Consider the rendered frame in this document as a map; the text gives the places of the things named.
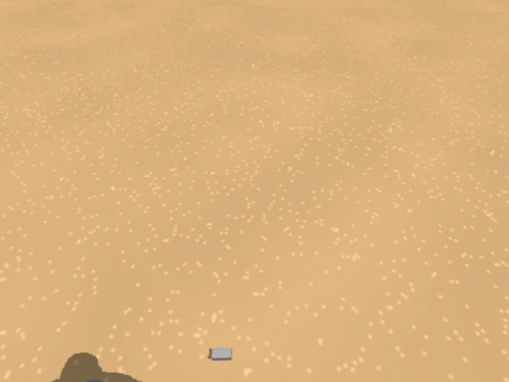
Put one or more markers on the small box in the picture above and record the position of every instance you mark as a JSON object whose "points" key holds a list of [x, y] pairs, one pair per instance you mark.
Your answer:
{"points": [[221, 354]]}

